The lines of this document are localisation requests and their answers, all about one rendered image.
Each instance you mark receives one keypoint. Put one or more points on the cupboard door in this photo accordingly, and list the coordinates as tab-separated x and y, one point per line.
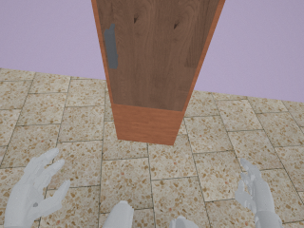
159	44

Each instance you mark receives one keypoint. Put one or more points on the right robot hand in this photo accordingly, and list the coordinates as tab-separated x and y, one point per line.
260	196

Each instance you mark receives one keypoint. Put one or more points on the robot thigh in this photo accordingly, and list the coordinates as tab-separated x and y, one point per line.
121	216
182	223

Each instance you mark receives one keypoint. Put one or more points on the handle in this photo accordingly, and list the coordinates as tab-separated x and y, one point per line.
111	49

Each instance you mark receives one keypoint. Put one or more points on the right robot forearm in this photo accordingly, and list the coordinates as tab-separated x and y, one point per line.
267	219

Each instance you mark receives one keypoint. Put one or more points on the robot right thigh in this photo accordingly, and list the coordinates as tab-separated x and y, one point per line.
182	223

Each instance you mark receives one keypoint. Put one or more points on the left robot hand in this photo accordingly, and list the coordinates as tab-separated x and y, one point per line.
29	190

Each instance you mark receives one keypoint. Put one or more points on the robot left thigh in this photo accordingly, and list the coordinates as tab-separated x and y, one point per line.
121	216

